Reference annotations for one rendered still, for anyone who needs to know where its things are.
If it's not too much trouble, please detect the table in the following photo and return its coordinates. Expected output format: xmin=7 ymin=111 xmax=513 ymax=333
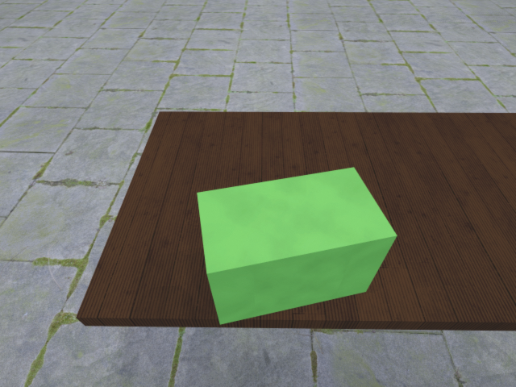
xmin=76 ymin=111 xmax=516 ymax=331

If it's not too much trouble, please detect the carton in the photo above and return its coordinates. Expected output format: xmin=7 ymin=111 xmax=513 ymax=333
xmin=197 ymin=167 xmax=397 ymax=325

